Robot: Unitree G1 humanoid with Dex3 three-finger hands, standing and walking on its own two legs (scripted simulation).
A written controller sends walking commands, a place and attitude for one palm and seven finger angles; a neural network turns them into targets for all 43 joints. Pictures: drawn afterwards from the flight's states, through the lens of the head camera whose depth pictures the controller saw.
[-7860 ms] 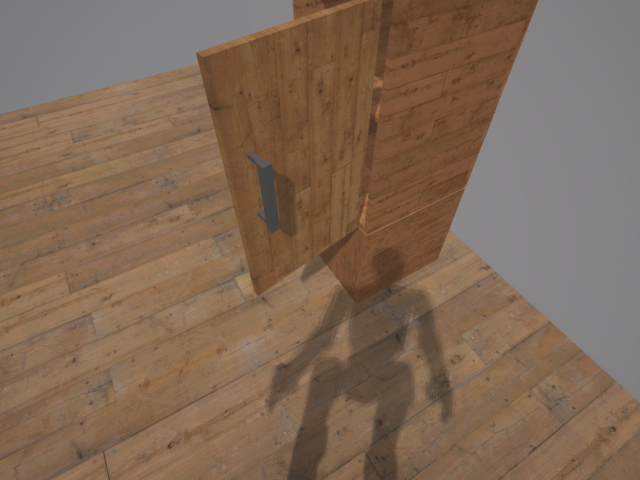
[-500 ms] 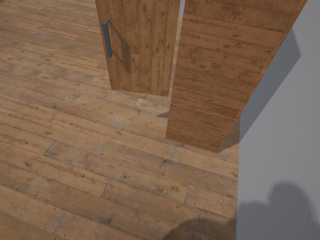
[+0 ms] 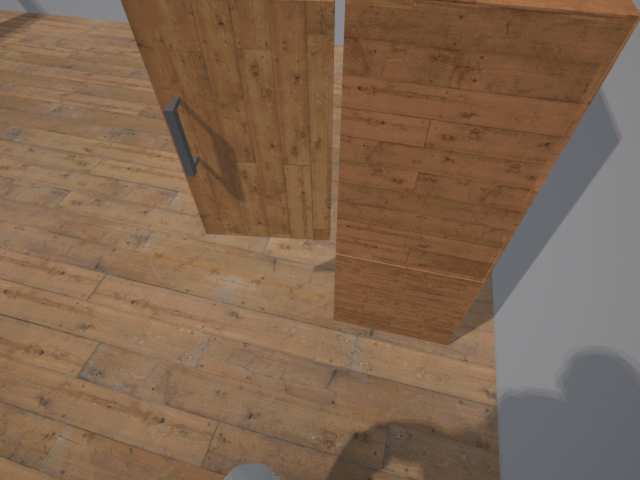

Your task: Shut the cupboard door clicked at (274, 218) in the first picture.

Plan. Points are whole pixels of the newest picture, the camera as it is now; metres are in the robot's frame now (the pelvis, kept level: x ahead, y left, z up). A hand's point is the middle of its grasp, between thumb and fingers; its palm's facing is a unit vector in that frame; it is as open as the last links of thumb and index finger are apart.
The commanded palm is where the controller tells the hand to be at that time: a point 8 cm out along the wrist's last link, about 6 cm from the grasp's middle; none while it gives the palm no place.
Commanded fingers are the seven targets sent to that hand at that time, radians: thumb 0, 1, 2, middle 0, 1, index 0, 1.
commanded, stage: take the last steps up to it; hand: left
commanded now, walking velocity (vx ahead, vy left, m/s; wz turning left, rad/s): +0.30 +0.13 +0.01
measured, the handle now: (184, 138) +0.73 +0.31 -0.01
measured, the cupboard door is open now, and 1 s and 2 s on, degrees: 100 100 100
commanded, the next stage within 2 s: come to a stop and stand still in 0.40 s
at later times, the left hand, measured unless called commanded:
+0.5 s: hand (153, 428) +0.22 +0.27 -0.17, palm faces +0.02 -0.98 -0.18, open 7.3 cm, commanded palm none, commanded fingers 0.00 0.90 0.90 -0.20 -0.30 -0.20 -0.30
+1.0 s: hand (174, 370) +0.31 +0.27 -0.18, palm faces +0.00 -0.97 -0.22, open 7.4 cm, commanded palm none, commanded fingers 0.00 0.90 0.90 -0.20 -0.30 -0.20 -0.30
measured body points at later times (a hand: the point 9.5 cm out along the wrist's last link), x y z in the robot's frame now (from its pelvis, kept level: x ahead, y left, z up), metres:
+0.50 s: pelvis +0.17 +0.09 +0.00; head +0.20 +0.10 +0.45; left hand +0.22 +0.32 -0.16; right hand +0.22 -0.14 -0.15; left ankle +0.18 +0.17 -0.74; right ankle +0.19 -0.02 -0.69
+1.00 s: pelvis +0.22 +0.08 -0.01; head +0.26 +0.08 +0.44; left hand +0.31 +0.32 -0.16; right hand +0.22 -0.14 -0.17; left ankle +0.18 +0.17 -0.74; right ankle +0.20 -0.03 -0.72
